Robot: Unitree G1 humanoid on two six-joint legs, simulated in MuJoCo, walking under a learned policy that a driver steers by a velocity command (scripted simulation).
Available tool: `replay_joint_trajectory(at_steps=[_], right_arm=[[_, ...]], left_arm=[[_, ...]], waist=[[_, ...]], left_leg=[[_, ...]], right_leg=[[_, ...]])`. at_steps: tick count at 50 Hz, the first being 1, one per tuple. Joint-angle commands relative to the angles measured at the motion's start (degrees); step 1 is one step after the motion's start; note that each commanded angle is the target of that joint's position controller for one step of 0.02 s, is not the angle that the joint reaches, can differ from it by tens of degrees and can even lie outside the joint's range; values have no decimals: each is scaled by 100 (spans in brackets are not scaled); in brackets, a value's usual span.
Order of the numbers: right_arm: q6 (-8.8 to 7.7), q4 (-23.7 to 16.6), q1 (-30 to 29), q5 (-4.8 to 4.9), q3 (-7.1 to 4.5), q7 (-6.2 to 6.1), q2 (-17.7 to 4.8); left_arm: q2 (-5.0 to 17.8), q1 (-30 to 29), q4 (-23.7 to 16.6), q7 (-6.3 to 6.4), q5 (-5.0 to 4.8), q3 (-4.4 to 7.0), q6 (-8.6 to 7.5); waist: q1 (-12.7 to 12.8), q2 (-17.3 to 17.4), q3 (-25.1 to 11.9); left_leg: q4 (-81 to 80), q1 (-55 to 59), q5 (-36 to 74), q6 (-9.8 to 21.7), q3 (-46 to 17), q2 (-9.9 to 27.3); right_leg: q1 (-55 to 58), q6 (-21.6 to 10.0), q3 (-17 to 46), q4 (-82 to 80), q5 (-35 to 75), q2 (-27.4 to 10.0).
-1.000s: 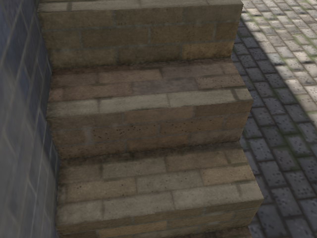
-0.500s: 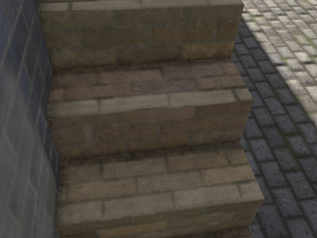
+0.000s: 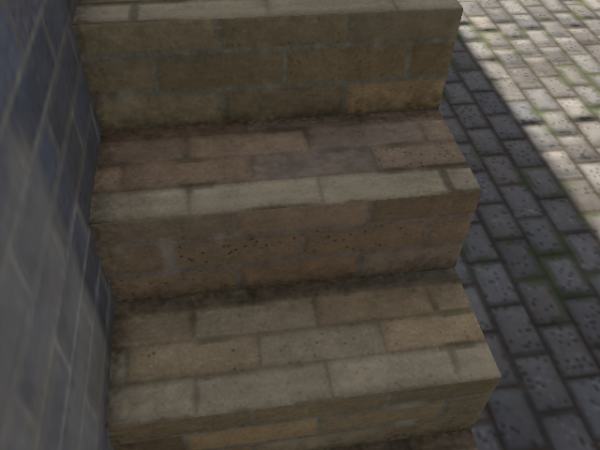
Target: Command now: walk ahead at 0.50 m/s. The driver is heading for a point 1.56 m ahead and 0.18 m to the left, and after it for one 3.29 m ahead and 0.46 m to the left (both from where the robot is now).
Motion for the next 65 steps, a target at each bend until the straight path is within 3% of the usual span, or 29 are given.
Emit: replay_joint_trajectory(at_steps=[1,29,33,48,50,64,65], right_arm=[[-59,-242,15,5,-141,-16,-698],[-66,-239,32,10,-139,-13,-715],[-77,-177,200,31,-178,22,-819],[-15,-28,528,10,-299,30,-816],[3,23,659,51,-305,-26,-840],[62,136,1007,51,-342,-133,-751],[71,34,985,-9,-323,-130,-715]], left_arm=[[565,-149,-327,15,1,122,-67],[583,-137,-293,11,-5,127,-75],[685,90,-157,17,-6,176,-59],[678,401,176,46,-41,286,93],[709,497,274,36,-47,342,117],[560,651,564,58,-80,433,220],[589,701,624,83,-101,441,253]], waist=[[1,137,-45],[0,138,-48],[-12,145,-101],[-26,146,184],[-51,285,193],[-57,122,378],[-130,189,465]], left_leg=[[-160,-585,1254,-251,-109,210],[-152,-582,1270,-258,-104,206],[-6,-466,1876,-264,-79,229],[69,-772,1180,-276,-84,221],[146,-753,1150,-246,-64,212],[150,-1134,373,-256,-91,204],[133,-1135,325,-272,-60,181]], right_leg=[[539,0,264,61,1308,-348],[539,5,260,75,1335,-346],[574,-4,221,217,1715,-347],[300,-39,232,275,1014,-301],[243,-8,235,293,1026,-304],[171,-59,245,282,666,-237],[86,-94,289,256,665,-215]])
